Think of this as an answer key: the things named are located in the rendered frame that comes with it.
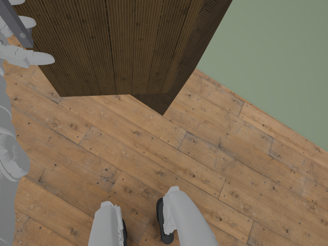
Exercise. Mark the cupboard door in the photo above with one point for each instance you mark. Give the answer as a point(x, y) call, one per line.
point(110, 47)

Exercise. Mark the robot thigh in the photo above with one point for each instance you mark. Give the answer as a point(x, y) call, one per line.
point(106, 225)
point(192, 228)

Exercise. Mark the handle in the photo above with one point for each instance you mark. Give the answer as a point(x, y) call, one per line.
point(15, 24)

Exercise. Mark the right robot thigh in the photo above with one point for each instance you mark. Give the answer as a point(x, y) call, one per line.
point(192, 228)

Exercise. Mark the robot left hand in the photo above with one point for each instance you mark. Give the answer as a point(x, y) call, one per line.
point(16, 55)

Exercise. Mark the robot left upper arm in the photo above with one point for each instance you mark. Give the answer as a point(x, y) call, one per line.
point(14, 163)

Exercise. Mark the robot left forearm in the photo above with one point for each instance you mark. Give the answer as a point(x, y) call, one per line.
point(6, 127)

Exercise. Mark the left robot thigh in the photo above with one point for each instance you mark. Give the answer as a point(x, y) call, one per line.
point(106, 225)

